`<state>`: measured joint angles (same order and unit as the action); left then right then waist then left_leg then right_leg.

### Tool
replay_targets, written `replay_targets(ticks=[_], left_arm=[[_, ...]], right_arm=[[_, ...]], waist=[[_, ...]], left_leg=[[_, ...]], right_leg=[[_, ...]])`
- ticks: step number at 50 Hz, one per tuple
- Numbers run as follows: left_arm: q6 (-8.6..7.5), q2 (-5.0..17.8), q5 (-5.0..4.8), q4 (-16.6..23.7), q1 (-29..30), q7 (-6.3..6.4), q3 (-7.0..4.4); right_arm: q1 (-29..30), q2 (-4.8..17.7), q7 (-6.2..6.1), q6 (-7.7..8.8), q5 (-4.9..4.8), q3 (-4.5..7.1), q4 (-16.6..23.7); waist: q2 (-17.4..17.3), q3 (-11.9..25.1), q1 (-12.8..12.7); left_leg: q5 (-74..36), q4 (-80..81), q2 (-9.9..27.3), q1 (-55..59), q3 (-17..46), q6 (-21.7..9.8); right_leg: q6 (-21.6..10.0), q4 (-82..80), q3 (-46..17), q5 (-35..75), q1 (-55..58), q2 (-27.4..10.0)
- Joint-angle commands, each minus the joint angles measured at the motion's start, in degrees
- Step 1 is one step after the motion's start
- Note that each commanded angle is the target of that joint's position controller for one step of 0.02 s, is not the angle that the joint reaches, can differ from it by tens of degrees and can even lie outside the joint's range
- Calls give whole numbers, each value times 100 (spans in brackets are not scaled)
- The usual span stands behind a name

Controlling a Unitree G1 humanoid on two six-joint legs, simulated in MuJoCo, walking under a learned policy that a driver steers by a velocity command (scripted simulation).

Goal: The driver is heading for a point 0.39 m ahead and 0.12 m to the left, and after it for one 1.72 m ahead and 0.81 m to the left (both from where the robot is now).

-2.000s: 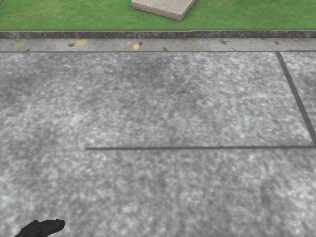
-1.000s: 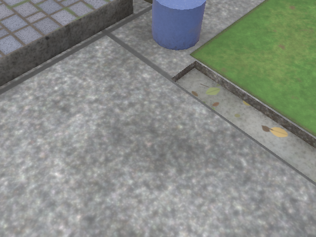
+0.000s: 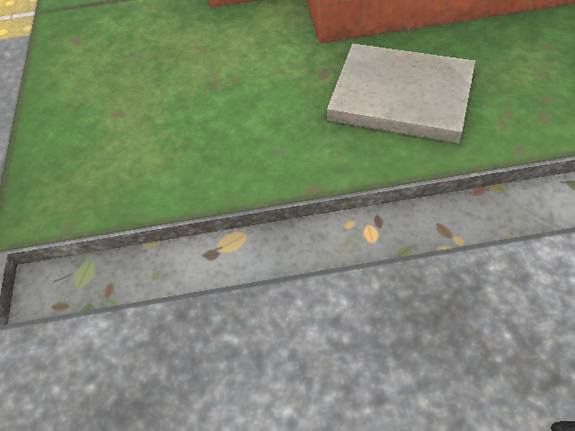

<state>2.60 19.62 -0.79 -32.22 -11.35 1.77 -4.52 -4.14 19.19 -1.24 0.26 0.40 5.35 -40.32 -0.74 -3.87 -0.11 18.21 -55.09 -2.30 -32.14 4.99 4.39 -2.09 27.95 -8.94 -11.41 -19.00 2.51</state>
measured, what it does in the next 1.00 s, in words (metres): walks ahead, turning left: left foot, then right foot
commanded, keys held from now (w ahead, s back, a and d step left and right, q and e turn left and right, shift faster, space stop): e+shift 0.02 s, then shift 0.08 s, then w+shift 0.16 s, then w+q+shift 0.36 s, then q+shift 0.38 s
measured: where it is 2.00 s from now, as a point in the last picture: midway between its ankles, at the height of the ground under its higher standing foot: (324, 363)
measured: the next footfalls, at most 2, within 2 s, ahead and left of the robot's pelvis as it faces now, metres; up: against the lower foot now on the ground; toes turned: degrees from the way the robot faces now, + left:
left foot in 0.20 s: +0.08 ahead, +0.13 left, +0.00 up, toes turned -15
right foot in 0.62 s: +0.28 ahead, -0.18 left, +0.00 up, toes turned +5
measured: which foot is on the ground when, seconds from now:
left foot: up 0.00-0.18, down 0.20-0.64, up 0.66-0.98, down 1.00-1.00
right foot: down 0.00-0.20, up 0.22-0.60, down 0.62-1.00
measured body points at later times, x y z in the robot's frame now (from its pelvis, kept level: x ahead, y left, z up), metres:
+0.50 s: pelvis +0.12 +0.01 +0.01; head +0.14 +0.04 +0.46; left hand +0.37 +0.22 -0.07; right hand +0.03 -0.25 -0.10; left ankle +0.04 +0.14 -0.74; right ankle +0.20 -0.19 -0.69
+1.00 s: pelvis +0.38 +0.00 -0.04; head +0.43 +0.04 +0.41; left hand +0.35 +0.31 -0.16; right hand +0.68 -0.20 -0.09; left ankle +0.50 +0.10 -0.75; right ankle +0.25 -0.18 -0.73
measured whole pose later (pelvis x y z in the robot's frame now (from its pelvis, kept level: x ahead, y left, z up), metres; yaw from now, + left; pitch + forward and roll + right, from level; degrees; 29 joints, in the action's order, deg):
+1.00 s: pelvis +0.38 +0.00 -0.04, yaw +20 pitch +1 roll -3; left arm -3.2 19.6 -2.5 -44.1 -14.1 0.8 -5.8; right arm -5.4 21.8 2.8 -0.8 -1.2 4.9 -32.2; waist -0.9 -6.6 -3.5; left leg 4.3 -36.1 -0.4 -31.7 -3.4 -5.7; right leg 2.7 36.8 12.6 -28.8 -0.1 -3.7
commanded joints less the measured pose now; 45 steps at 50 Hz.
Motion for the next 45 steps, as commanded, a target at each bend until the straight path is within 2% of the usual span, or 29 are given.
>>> replay_targets(ticks=[1, 5, 7, 8, 9, 10, 11, 12, 13, 14, 15, 17, 20, 24, 26, 28, 29, 30, 31, 32, 33, 34, 35, 36, 37, 38, 40, 43, 45], left_arm=[[-51, 1042, -27, 442, 207, 74, -324], [-18, 924, 36, 428, 256, 22, -260], [-26, 808, -15, 352, 107, -27, -192], [-50, 782, -16, 301, 83, -65, -152], [-86, 692, 12, 244, 74, -84, -94], [-140, 422, 53, 186, 21, -77, 8], [-206, -48, 76, 175, 14, -70, 152], [-337, 63, -168, 552, 274, -31, 111], [-445, 513, -212, 504, 490, 1, 9], [-526, 646, -154, 416, 530, -15, -30], [-589, 573, 1, 316, 435, -54, -15], [-732, 347, 85, 357, 657, -105, 15], [-858, 30, 53, 424, 931, -133, 91], [-1006, -196, -49, 439, 1381, -251, 146], [-1055, -126, -116, 448, 1561, -312, 112], [-1086, 31, -213, 475, 1535, -325, 46], [-1100, 160, -261, 436, 1317, -308, -16], [-1104, 366, -265, 308, 791, -252, -116], [-1092, 685, -264, 92, -257, -161, -254], [-984, 1184, -69, -112, -1539, -69, -381], [-908, 1314, 82, -273, -1688, -167, -390], [-879, 694, 151, -210, -1336, -169, -238], [-824, 352, 162, -233, -1104, -133, -147], [-773, 158, 186, -247, -690, -128, -81], [-735, -8, 177, -285, -341, -121, -37], [-722, -34, 160, -329, -109, -95, -26], [-747, 108, 108, -406, 301, -72, -60], [-737, 513, 8, -473, 783, -35, -173], [-751, 689, -102, -560, 775, -32, -226]], right_arm=[[184, 303, 43, 96, -40, 46, 389], [26, 378, 129, 98, -66, 45, 318], [-105, 382, 200, 143, -137, 38, 327], [-255, 330, 239, 186, -191, 43, 296], [-479, 273, 257, 238, -211, 50, 227], [-881, 283, 248, 313, -175, 63, 126], [-1563, 546, 219, 392, -55, 95, -13], [-1806, 1234, 279, 485, 171, 234, -130], [-1438, 1061, 271, 572, 92, 214, -62], [-1340, 745, 225, 592, -17, 112, -48], [-1356, 591, 206, 568, -72, 35, -5], [-1565, 513, 178, 514, -130, -50, -36], [-1983, 375, 95, 477, -161, -109, -96], [-2165, 486, 1, 395, -228, -109, -123], [-2285, 526, -13, 349, -290, -108, -174], [-2296, 535, -12, 299, -339, -109, -202], [-2171, 549, -9, 276, -350, -106, -172], [-2040, 516, 7, 278, -328, -119, -105], [-1791, 364, 58, 311, -244, -161, 27], [-1890, -183, 72, 369, -135, -295, 254], [-2273, -253, 28, 441, -332, -359, 533], [-2025, 268, 3, 377, -416, -200, 414], [-1540, 423, 21, 295, -338, -140, 426], [-1372, 368, 36, 220, -269, -110, 443], [-1244, 303, 68, 136, -225, -69, 513], [-1200, 136, 112, 51, -251, -89, 586], [-970, -122, 176, -42, -242, -176, 802], [-878, -46, 343, -41, -137, -182, 854], [-951, 169, 461, -78, -124, -96, 770]], waist=[[935, 1081, 6], [1179, 1177, -98], [1148, 1275, -148], [1151, 1090, -42], [1127, 834, 133], [881, 685, 344], [-63, 751, 506], [-1201, 91, 381], [-907, -499, 301], [-654, -604, 258], [-505, -341, 184], [-615, -263, 286], [-730, -139, 435], [-889, -45, 544], [-940, -57, 583], [-1067, -32, 466], [-1082, 46, 249], [-1046, 343, -83], [-816, 997, -648], [383, 2288, -1029], [2313, 2639, -680], [1524, 1630, -678], [1020, 887, -686], [650, 493, -464], [794, 173, -254], [943, -5, -105], [937, -237, 58], [781, 17, 182], [688, 283, 227]], left_leg=[[-126, 780, -201, -20, 180, 50], [-33, 1335, -116, 667, 114, -17], [-28, 1755, -55, 1237, -59, -185], [-135, 2067, -56, 1719, -205, -293], [-157, 2422, -34, 2254, -315, -403], [240, 2871, 258, 2816, 16, -563], [1557, 3568, 1330, 3329, 1409, -881], [3661, 4679, 2246, 3118, 3975, -1661], [3801, 4813, 2464, 2842, 4148, -1894], [3176, 4704, 2233, 2792, 3588, -1808], [2713, 4653, 1956, 2841, 3116, -1672], [2041, 4807, 1564, 2627, 2575, -1593], [939, 4841, 1230, 2431, 1993, -1641], [178, 4637, 991, 2000, 1579, -1621], [307, 4487, 1011, 1887, 1712, -1653], [293, 4286, 1096, 1910, 2024, -1619], [45, 4083, 1105, 1832, 2080, -1538], [-711, 3609, 971, 1629, 1996, -1402], [-1081, 2316, 677, 982, 1618, -1160], [-166, 166, 160, -431, 866, -813], [1496, -1296, 56, -1638, 401, -647], [1134, -2012, 510, -2103, 394, -553], [744, -2103, 673, -2066, 208, -489], [447, -1969, 799, -1766, 115, -424], [336, -1797, 893, -1628, 39, -383], [289, -1667, 981, -1402, -65, -346], [60, -984, 965, -1161, -311, -213], [-1349, 771, 824, -103, -572, -289], [-1776, 1326, 534, 627, -844, -477]], right_leg=[[-930, -438, -1615, 1604, 1091, -1098], [-903, -221, -1865, 1826, 893, -1129], [-906, -501, -2052, -756, 563, -1003], [-881, -647, -2134, -2187, 103, -911], [-801, -637, -2120, -2963, -410, -797], [-606, -140, -1906, -3295, -924, -555], [-216, 1771, -1017, -3020, -1533, 59], [-128, 2838, -529, -2341, -2983, 489], [-100, 3337, -627, -1732, -3492, 51], [-60, 3425, -501, -1149, -3513, -107], [7, 3423, -104, -826, -3292, -330], [195, 3190, 272, -130, -2944, -526], [441, 2515, 556, 416, -2463, -442], [668, 863, 752, 596, -1223, -61], [721, 374, 760, 439, -691, 62], [666, -27, 611, 217, -140, 30], [560, -304, 592, 189, 340, -22], [421, -501, 623, 143, 1223, -81], [199, -436, 285, 51, 2722, -581], [-273, -263, -1217, -875, 4983, -1907], [-974, -886, -3522, -1614, 5157, -3003], [-987, -978, -2982, -1082, 4400, -2815], [-838, -920, -1725, 329, 3675, -2538], [-707, -947, -898, 1599, 2952, -2186], [-600, -906, -256, 2690, 2436, -1911], [-493, -1037, 198, 2945, 1943, -1804], [-567, -1380, 657, 3225, 1284, -1832], [-402, -1403, 1468, 3171, 1026, -1586], [-233, -1011, 1797, 3602, 1163, -1531]])
Over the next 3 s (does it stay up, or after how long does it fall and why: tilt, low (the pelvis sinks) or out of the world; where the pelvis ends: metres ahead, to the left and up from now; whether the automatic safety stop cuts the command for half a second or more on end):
stays up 1.02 0.44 -0.03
